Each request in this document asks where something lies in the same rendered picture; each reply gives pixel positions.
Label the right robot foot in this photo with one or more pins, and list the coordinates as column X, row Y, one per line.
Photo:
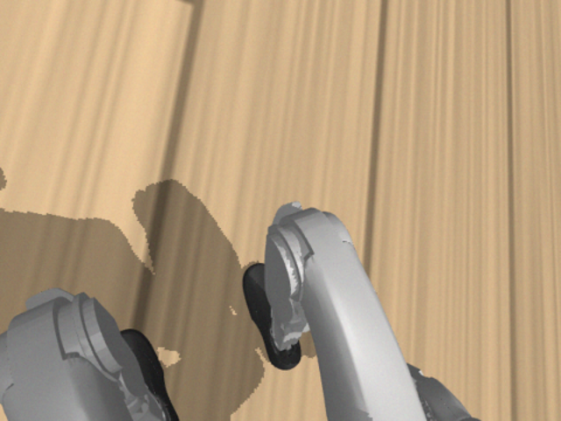
column 260, row 311

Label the left robot foot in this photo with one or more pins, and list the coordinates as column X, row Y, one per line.
column 151, row 369

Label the right robot hand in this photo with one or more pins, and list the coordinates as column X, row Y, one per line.
column 438, row 403

